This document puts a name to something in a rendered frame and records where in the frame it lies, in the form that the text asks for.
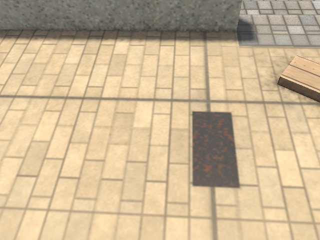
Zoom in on stairs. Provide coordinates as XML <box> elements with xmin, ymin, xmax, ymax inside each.
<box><xmin>240</xmin><ymin>0</ymin><xmax>320</xmax><ymax>15</ymax></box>

